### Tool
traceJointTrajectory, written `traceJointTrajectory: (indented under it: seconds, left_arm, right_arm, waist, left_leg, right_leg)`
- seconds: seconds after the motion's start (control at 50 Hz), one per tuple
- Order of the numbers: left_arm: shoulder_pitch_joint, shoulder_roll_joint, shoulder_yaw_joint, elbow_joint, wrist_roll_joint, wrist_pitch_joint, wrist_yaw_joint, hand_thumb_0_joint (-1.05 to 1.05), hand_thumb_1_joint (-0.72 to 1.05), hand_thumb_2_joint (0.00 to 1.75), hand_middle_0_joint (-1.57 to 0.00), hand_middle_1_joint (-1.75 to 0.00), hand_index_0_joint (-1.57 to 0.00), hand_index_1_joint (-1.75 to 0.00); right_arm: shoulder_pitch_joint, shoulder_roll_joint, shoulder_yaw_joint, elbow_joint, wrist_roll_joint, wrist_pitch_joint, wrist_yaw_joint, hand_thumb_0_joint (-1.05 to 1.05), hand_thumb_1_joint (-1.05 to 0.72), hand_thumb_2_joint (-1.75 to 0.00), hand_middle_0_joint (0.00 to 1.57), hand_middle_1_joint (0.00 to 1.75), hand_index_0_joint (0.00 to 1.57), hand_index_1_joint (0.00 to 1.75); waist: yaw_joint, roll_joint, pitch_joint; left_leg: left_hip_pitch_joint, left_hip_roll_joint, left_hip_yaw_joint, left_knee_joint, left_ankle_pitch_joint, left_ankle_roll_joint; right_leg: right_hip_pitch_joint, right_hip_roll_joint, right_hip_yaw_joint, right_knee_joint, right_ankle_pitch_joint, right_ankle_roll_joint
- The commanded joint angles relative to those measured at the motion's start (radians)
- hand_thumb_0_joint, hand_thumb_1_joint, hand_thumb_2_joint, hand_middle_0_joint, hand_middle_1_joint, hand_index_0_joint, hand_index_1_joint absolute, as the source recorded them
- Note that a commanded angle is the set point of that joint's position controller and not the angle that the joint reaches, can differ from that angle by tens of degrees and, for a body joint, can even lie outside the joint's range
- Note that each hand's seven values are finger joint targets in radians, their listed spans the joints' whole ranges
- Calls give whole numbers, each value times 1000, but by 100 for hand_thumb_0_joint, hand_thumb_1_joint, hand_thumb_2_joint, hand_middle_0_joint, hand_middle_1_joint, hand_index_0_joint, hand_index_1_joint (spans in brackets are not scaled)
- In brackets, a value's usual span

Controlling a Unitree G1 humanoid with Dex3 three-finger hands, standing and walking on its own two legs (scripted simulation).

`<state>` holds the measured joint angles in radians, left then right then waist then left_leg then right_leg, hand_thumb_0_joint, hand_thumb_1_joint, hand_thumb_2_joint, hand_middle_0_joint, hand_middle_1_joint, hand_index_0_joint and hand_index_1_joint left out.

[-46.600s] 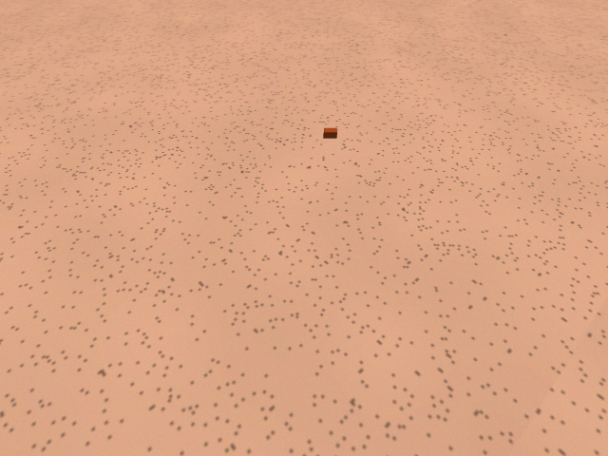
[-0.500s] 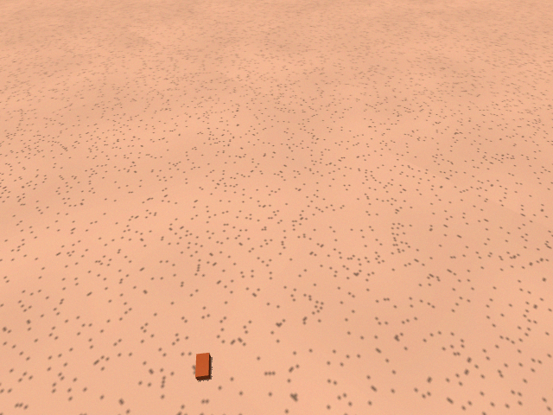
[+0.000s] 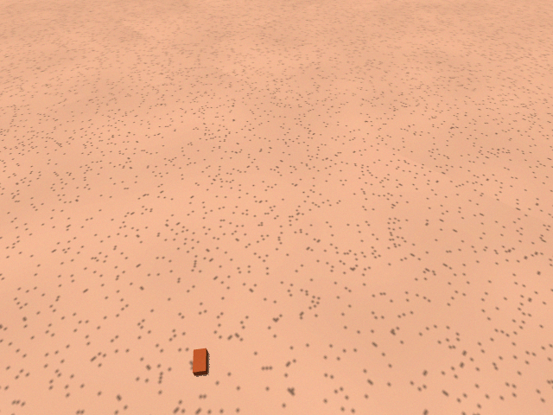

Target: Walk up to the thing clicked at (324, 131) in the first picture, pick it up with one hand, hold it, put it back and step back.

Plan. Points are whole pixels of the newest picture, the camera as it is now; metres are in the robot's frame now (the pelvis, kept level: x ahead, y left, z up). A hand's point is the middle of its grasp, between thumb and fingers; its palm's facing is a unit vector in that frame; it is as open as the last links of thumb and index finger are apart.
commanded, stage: step back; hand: left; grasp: from above
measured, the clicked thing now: (200, 361) +0.46 +0.28 -0.76
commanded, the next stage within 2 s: none
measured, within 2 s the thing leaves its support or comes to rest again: neither
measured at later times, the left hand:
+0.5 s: hand out of the picture +0.08 +0.30 -0.18, palm faces -0.06 -0.93 -0.37, open 7.4 cm
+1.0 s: hand out of the picture -0.08 +0.27 -0.15, palm faces -0.09 -0.91 -0.41, open 7.4 cm
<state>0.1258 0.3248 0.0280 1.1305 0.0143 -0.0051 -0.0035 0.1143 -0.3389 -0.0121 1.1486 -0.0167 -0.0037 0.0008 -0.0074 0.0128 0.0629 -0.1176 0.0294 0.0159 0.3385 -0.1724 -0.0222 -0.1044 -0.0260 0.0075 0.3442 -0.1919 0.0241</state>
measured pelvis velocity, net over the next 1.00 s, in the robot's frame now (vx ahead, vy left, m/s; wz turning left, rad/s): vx -0.20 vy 0.02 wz -0.11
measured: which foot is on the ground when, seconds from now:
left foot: down 0.00-0.22, up 0.24-0.34, down 0.36-0.86, up 0.88-1.00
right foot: down 0.00-0.36, up 0.38-0.80, down 0.82-1.00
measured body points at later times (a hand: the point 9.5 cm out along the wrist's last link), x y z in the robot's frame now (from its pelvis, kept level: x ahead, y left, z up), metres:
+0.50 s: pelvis -0.08 +0.05 -0.02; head -0.01 +0.08 +0.42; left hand +0.08 +0.35 -0.16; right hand -0.04 -0.28 -0.13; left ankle -0.07 +0.13 -0.75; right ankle -0.05 -0.10 -0.69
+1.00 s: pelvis -0.20 +0.02 -0.02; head -0.15 +0.00 +0.43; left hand -0.08 +0.32 -0.12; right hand -0.12 -0.31 -0.14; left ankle -0.18 +0.16 -0.68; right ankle -0.18 -0.09 -0.75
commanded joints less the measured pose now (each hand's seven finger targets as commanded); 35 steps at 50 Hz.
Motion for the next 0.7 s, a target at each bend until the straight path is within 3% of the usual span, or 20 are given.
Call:
traceJointTrajectory:
  seconds: [0.0,0.08,0.16,0.2,0.24,0.26,0.3,0.32,0.34,0.36,0.38,0.4,0.44,0.46,0.5,0.52,0.58,0.62,0.64,0.68]
  left_arm:
    - [-18,277,64,-107,-20,-4,31,0,90,90,-20,-30,-20,-30]
    - [-28,272,65,-167,-15,4,31,0,90,90,-20,-30,-20,-30]
    - [-41,308,75,-215,-6,14,30,0,90,90,-20,-30,-20,-30]
    - [-72,340,85,-241,3,19,30,0,90,90,-20,-30,-20,-30]
    - [-106,357,93,-277,21,20,29,0,90,90,-20,-30,-20,-30]
    - [-143,357,92,-295,22,22,28,0,90,90,-20,-30,-20,-30]
    - [-200,323,80,-327,20,28,33,0,90,90,-20,-30,-20,-30]
    - [-186,275,70,-340,13,35,35,0,90,90,-20,-30,-20,-30]
    - [-161,214,62,-344,6,39,43,0,90,90,-20,-30,-20,-30]
    - [-111,234,69,-330,8,48,52,0,90,90,-20,-30,-20,-30]
    - [-47,236,62,-317,4,54,49,0,90,90,-20,-30,-20,-30]
    - [-25,218,59,-323,5,54,52,0,90,90,-20,-30,-20,-30]
    - [-43,251,74,-301,0,56,56,0,90,90,-20,-30,-20,-30]
    - [-8,256,78,-294,-4,58,50,0,90,90,-20,-30,-20,-30]
    - [32,256,84,-304,1,56,44,0,90,90,-20,-30,-20,-30]
    - [25,253,87,-309,5,53,43,0,90,90,-20,-30,-20,-30]
    - [-24,247,91,-346,9,45,34,0,90,90,-20,-30,-20,-30]
    - [-22,245,94,-357,4,46,31,0,90,90,-20,-30,-20,-30]
    - [-18,240,95,-360,5,47,31,0,90,90,-20,-30,-20,-30]
    - [11,237,96,-356,8,41,28,0,90,90,-20,-30,-20,-30]
  right_arm:
    - [-46,-244,-60,-93,18,5,-8,0,-90,-90,20,30,20,30]
    - [-34,-255,-75,-131,23,18,-5,0,-90,-90,20,30,20,30]
    - [-27,-239,-79,-166,18,33,-2,0,-90,-90,20,30,20,30]
    - [-9,-220,-82,-176,14,43,2,0,-90,-90,20,30,20,30]
    - [53,-218,-87,-180,8,52,10,0,-90,-90,20,30,20,30]
    - [96,-224,-92,-177,10,52,13,0,-90,-90,20,30,20,30]
    - [161,-242,-99,-172,12,38,12,0,-90,-90,20,30,20,30]
    - [152,-291,-108,-182,-1,29,4,0,-90,-90,20,30,20,30]
    - [119,-368,-124,-196,-13,17,-1,0,-90,-90,20,30,20,30]
    - [111,-375,-128,-216,-25,9,-8,0,-90,-90,20,30,20,30]
    - [85,-335,-120,-223,-25,7,-14,0,-90,-90,20,30,20,30]
    - [71,-361,-123,-244,-21,8,-21,0,-90,-90,20,30,20,30]
    - [-4,-322,-118,-270,-20,2,-35,0,-90,-90,20,30,20,30]
    - [-31,-307,-112,-283,-25,1,-37,0,-90,-90,20,30,20,30]
    - [-28,-271,-104,-306,-14,0,-42,0,-90,-90,20,30,20,30]
    - [7,-260,-106,-303,-12,-1,-44,0,-90,-90,20,30,20,30]
    - [78,-263,-112,-299,-4,0,-46,0,-90,-90,20,30,20,30]
    - [90,-280,-115,-306,-5,1,-45,0,-90,-90,20,30,20,30]
    - [88,-293,-119,-312,-8,2,-45,0,-90,-90,20,30,20,30]
    - [67,-301,-119,-326,-11,4,-43,0,-90,-90,20,30,20,30]
  waist:
    - [0,-34,-20]
    - [-12,-35,-142]
    - [-7,-87,-146]
    - [-6,-189,-115]
    - [-17,-257,-105]
    - [-40,-262,-103]
    - [-79,-218,-121]
    - [-79,6,-91]
    - [-60,224,-55]
    - [-32,128,-86]
    - [4,46,-89]
    - [-14,139,-125]
    - [-1,171,-96]
    - [25,164,-101]
    - [34,117,-118]
    - [15,99,-126]
    - [-26,74,-109]
    - [-40,80,-100]
    - [-43,105,-103]
    - [-31,102,-125]
  left_leg:
    - [-29,85,-76,74,249,59]
    - [-29,80,-68,165,228,92]
    - [-77,14,-43,298,59,77]
    - [-101,-71,0,457,-155,53]
    - [-116,-78,-23,555,-369,59]
    - [-81,-70,-39,572,-369,62]
    - [-51,-21,-58,368,-154,77]
    - [-104,112,-213,113,113,96]
    - [-17,253,-461,1,389,120]
    - [18,297,-491,35,491,153]
    - [42,260,-354,92,639,149]
    - [70,270,-380,103,697,115]
    - [-20,252,-355,72,503,157]
    - [-6,209,-282,92,483,148]
    - [54,195,-230,132,497,176]
    - [83,209,-238,142,508,201]
    - [120,193,-220,138,467,176]
    - [107,222,-243,125,412,209]
    - [104,262,-275,121,377,254]
    - [92,285,-275,141,345,273]
  right_leg:
    - [-98,-83,81,49,306,-61]
    - [-93,-93,103,130,284,-102]
    - [-159,-168,188,108,275,-174]
    - [-223,-255,267,40,263,-239]
    - [-278,-309,301,46,246,-291]
    - [-329,-304,271,60,220,-280]
    - [-313,-209,187,204,170,-186]
    - [-318,-56,96,402,18,-108]
    - [-473,138,74,568,-334,-55]
    - [-479,143,184,674,-424,-57]
    - [-473,127,183,738,-394,-62]
    - [-500,144,204,745,-396,-65]
    - [-434,123,226,818,-341,-54]
    - [-438,125,224,838,-290,-48]
    - [-451,129,198,867,-256,-34]
    - [-448,124,191,845,-259,-24]
    - [-447,120,172,741,-256,-5]
    - [-415,106,158,682,-292,0]
    - [-399,89,145,648,-313,-3]
    - [-348,52,116,545,-322,-6]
